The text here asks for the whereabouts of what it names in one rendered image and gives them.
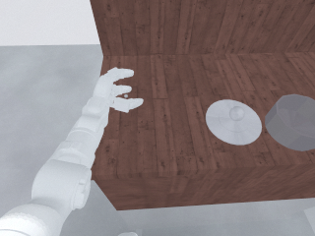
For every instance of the table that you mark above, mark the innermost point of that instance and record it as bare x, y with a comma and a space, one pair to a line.
187, 55

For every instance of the robot left forearm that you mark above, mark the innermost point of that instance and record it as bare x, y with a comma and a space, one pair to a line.
85, 136

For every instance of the left robot upper arm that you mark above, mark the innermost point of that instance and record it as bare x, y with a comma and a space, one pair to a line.
61, 187

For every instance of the knob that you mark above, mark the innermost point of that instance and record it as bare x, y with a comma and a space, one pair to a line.
236, 113

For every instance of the left robot hand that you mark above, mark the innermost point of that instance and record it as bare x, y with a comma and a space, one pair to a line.
105, 88

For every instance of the pot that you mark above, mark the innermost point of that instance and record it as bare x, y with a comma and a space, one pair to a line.
291, 122

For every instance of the lid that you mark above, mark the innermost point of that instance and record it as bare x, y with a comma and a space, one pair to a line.
239, 133

